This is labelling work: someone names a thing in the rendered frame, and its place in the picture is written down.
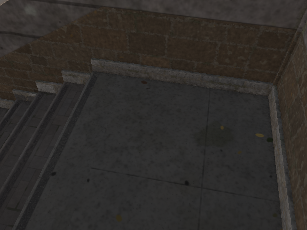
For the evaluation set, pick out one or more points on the stairs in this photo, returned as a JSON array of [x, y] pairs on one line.
[[28, 134]]

